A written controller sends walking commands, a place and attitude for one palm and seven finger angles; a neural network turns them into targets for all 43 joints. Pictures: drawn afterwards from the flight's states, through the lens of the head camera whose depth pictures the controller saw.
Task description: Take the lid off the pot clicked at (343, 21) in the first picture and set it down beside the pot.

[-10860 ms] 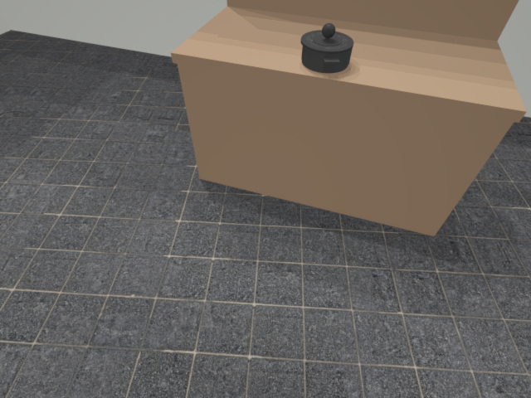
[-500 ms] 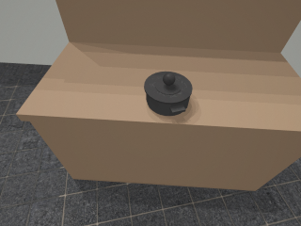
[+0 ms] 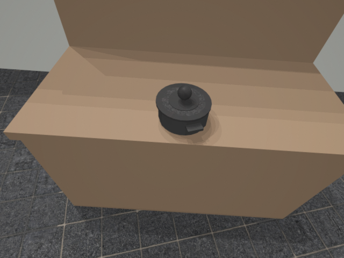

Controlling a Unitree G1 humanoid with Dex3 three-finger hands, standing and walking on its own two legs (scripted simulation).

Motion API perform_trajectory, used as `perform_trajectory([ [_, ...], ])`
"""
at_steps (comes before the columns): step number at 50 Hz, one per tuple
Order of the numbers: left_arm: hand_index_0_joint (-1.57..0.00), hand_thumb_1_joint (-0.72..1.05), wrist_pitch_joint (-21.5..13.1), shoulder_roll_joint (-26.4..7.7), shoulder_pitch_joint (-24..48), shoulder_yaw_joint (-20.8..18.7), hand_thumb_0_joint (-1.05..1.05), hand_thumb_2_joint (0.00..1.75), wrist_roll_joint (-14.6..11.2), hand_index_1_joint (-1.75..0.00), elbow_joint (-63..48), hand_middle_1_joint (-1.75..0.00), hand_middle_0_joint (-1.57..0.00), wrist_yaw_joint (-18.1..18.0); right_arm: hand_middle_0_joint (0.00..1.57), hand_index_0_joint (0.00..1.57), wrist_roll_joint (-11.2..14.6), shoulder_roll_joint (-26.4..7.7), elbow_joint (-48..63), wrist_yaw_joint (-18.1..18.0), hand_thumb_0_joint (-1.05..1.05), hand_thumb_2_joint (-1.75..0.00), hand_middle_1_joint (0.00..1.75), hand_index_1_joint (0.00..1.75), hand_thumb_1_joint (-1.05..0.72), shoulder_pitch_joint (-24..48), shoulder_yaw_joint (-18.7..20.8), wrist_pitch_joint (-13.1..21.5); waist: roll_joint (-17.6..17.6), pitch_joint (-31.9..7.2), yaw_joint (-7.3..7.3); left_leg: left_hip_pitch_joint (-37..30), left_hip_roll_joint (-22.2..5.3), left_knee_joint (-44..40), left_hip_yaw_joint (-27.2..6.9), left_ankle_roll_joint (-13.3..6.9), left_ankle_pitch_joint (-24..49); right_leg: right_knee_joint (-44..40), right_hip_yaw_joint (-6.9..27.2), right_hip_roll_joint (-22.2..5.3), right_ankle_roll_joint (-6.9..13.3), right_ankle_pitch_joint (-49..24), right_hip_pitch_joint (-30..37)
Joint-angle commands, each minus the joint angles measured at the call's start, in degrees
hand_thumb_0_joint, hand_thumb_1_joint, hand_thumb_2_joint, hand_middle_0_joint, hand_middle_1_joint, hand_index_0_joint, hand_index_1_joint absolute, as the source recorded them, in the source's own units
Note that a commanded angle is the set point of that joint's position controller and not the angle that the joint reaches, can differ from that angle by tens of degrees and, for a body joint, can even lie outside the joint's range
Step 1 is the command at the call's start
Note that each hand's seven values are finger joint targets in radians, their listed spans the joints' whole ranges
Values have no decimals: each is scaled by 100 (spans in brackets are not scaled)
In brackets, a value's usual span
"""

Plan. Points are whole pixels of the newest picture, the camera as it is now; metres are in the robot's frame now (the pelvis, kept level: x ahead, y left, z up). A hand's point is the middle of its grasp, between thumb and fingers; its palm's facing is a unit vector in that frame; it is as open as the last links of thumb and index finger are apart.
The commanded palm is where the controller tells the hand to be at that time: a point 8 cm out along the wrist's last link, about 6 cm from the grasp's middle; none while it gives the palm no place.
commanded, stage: look again from close up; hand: left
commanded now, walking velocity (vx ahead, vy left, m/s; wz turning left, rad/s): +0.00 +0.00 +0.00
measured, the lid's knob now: (184, 92) +0.59 +0.00 +0.05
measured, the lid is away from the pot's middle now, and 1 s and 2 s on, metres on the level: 0.00 0.00 0.00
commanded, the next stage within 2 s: shuffle to correct the standing spot in 0.44 s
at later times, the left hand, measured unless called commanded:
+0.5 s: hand out of the picture -0.01 +0.14 -0.18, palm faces +0.03 -0.99 -0.14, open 7.4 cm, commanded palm none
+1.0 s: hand out of the picture +0.01 +0.10 -0.18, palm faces +0.09 -0.98 -0.16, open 7.4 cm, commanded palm none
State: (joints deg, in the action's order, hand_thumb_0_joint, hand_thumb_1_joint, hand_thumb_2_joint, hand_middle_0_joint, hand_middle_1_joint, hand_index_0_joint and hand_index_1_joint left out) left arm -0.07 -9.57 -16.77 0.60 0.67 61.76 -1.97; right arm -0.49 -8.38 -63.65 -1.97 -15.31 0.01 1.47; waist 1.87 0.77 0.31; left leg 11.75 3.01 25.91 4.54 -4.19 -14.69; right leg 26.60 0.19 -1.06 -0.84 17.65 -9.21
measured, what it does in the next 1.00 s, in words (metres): lifts its left foot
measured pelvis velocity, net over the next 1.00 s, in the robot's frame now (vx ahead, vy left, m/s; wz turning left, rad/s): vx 0.05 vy -0.06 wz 0.00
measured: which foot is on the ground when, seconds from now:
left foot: down 0.00-0.88, up 0.90-1.00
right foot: down 0.00-1.00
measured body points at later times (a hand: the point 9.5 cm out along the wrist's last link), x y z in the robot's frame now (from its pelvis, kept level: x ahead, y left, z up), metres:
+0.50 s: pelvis +0.00 -0.01 +0.00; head +0.02 +0.00 +0.45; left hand -0.02 +0.20 -0.17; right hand +0.01 -0.24 -0.15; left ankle -0.01 +0.07 -0.74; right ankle -0.04 -0.13 -0.74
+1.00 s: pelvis +0.05 -0.06 -0.01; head +0.08 -0.05 +0.44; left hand +0.01 +0.15 -0.17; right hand +0.03 -0.28 -0.16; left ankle +0.00 +0.05 -0.69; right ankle -0.03 -0.13 -0.74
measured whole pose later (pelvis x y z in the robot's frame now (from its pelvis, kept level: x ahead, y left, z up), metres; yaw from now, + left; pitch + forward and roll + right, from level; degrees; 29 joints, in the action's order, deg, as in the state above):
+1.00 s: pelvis +0.05 -0.06 -0.01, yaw +0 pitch +2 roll +1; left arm -2.0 -7.8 -21.3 -2.1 1.2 61.0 -1.4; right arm -1.1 -6.4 -64.8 -2.1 -16.9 2.2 -0.2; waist 2.1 2.0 1.5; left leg 22.8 -0.8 54.0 2.7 -0.8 -29.5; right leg 27.3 -4.5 2.9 5.2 21.5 -7.6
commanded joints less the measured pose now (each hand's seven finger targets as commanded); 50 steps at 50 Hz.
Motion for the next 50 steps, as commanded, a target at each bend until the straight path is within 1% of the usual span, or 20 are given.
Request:
perform_trajectory([
  [1, -20, 90, -110, -504, -433, -82, 0, 90, 1, -30, -95, -30, -20, -59, 20, 20, 28, -557, 152, -22, 0, -90, 30, 30, -90, -223, 95, 108, -49, 137, 9, -318, -850, -454, -847, 113, 1256, -382, 419, -464, 271, -1144, -391],
  [7, -20, 90, -136, -521, -491, -84, 0, 90, -8, -30, -49, -30, -20, -48, 20, 20, 34, -527, 99, -27, 0, -90, 30, 30, -90, -196, 100, 113, -121, 11, 28, -461, -873, -391, -807, 107, 1509, -406, 417, -450, 280, -1339, -309],
  [17, -20, 90, -135, -436, -561, -79, 0, 90, -5, -30, 21, -30, -20, -42, 20, 20, 39, -474, 25, -38, 0, -90, 30, 30, -90, -160, 94, 88, -97, 289, 49, -381, -866, -478, -815, 130, 1246, -531, 438, -438, 289, -1191, -380],
  [21, -20, 90, -137, -379, -576, -70, 0, 90, -3, -30, 45, -30, -20, -42, 20, 20, 32, -471, 3, -33, 0, -90, 30, 30, -90, -191, 97, 78, -185, 274, 26, -424, -861, -545, -820, 147, 1093, -559, 460, -448, 307, -1083, -412],
  [22, -20, 90, -142, -412, -598, -74, 0, 90, -5, -30, 29, -30, -20, -35, 20, 20, 38, -457, 11, -32, 0, -90, 30, 30, -90, -172, 96, 80, -88, 258, 49, -419, -861, -513, -818, 134, 1138, -574, 453, -434, 298, -1160, -362],
  [27, -20, 90, -159, -386, -605, -90, 0, 90, -8, -30, 39, -30, -20, -38, 20, 20, 36, -427, -22, -44, 0, -90, 30, 30, -90, -228, 99, 96, -132, 104, 37, -487, -877, -479, -813, 138, 1407, -548, 458, -435, 317, -1346, -248],
  [29, -20, 90, -145, -329, -613, -82, 0, 90, -7, -30, 96, -30, -20, -21, 20, 20, 26, -457, -77, -42, 0, -90, 30, 30, -90, -271, 103, 92, -96, 147, 2, -506, -896, -495, -815, 133, 918, -534, 369, -369, 306, -855, -318],
  [31, -20, 90, -103, -278, -578, -103, 0, 90, 15, -30, 82, -30, -20, 16, 20, 20, 2, -519, -91, -36, 0, -90, 30, 30, -90, -340, 141, 63, -222, 282, -41, -444, -1023, -696, -984, 72, 56, -370, 210, -235, 320, -155, -531],
  [34, -20, 90, -42, -237, -506, -143, 0, 90, 63, -30, -3, -30, -20, 76, 20, 20, -22, -663, -52, -42, 0, -90, 30, 30, -90, -433, 223, 18, -587, 631, -66, -131, -1416, -1175, -1537, -156, -1001, 152, -157, -28, 295, 371, -865],
  [37, -20, 90, -20, -209, -469, -189, 0, 90, 93, -30, -97, -30, -20, 123, 20, 20, -40, -714, 1, -75, 0, -90, 30, 30, -90, -585, 281, 33, -714, 716, -85, -127, -1744, -1259, -1956, -453, -944, 751, -263, 14, 300, 656, -1221],
  [39, -20, 90, -19, -169, -480, -232, 0, 90, 95, -30, -135, -30, -20, 139, 20, 20, -66, -713, 25, -83, 0, -90, 30, 30, -90, -654, 304, 48, -708, 549, -72, -45, -1807, -1086, -1922, -535, -649, 826, -251, -46, 315, 742, -1123],
  [41, -20, 90, -45, -142, -726, -266, 0, 90, 80, -30, -93, -30, -20, 158, 20, 20, -68, -655, 91, -85, 0, -90, 30, 30, -90, -511, 301, 51, -538, 418, 89, 331, -1574, -671, -1512, -357, -503, 143, -206, -81, 341, 277, -513],
  [42, -20, 90, -84, -229, -894, -291, 0, 90, 74, -30, -56, -30, -20, 160, 20, 20, -47, -532, 135, -79, 0, -90, 30, 30, -90, -420, 279, 68, -53, 394, 173, 782, -1275, -214, -1096, -172, -319, -238, 92, -205, 382, -56, 17],
  [43, -20, 90, -106, -369, -1139, -338, 0, 90, 77, -30, 9, -30, -20, 124, 20, 20, -23, -382, 214, -77, 0, -90, 30, 30, -90, -291, 255, 91, 612, 358, 268, 1347, -750, 638, -388, 53, -283, -587, 759, -654, 515, -456, 576],
  [44, -20, 90, -120, -619, -1441, -404, 0, 90, 58, -30, 111, -30, -20, 82, 20, 20, -16, -210, 313, -70, 0, -90, 30, 30, -90, -118, 244, 82, 1462, 437, 337, 1988, -264, 1613, 204, 268, -1020, -990, 1657, -1319, 801, -1188, 924],
  [45, -20, 90, -151, -587, -1650, -396, 0, 90, 53, -30, 151, -30, -20, 50, 20, 20, -37, -288, 418, -71, 0, -90, 30, 30, -90, 194, 269, 42, 1448, 652, 467, 2526, -293, 2505, 16, 303, -1907, -1010, 1943, -1602, 1149, -2462, 1061],
  [46, -20, 90, -187, -421, -1610, -364, 0, 90, 56, -30, 169, -30, -20, 14, 20, 20, -54, -321, 423, -69, 0, -90, 30, 30, -90, 173, 303, 36, 1118, 613, 344, 2690, -422, 2998, -215, 312, -1822, -829, 1705, -1547, 1432, -3348, 1216],
  [47, -20, 90, -183, -365, -1571, -361, 0, 90, 46, -30, 105, -30, -20, -3, 20, 20, -40, -228, 417, -60, 0, -90, 30, 30, -90, 177, 316, 41, 617, 541, 335, 2714, -444, 3242, -207, 313, -1747, -728, 1540, -1551, 1615, -3675, 1264],
  [48, -20, 90, -195, -356, -1506, -362, 0, 90, 57, -30, 55, -30, -20, -25, 20, 20, -43, -187, 429, -40, 0, -90, 30, 30, -90, 256, 309, 48, 257, 433, 290, 2788, -450, 3411, -197, 335, -1682, -572, 1380, -1423, 1701, -4026, 1392],
  [50, -20, 90, -230, -350, -1402, -348, 0, 90, 71, -30, -14, -30, -20, -51, 20, 20, -42, -121, 493, 9, 0, -90, 30, 30, -90, 361, 307, 34, 218, 285, 224, 2745, -440, 3370, -73, 378, -1389, -568, 993, -1208, 1614, -4240, 1403],
])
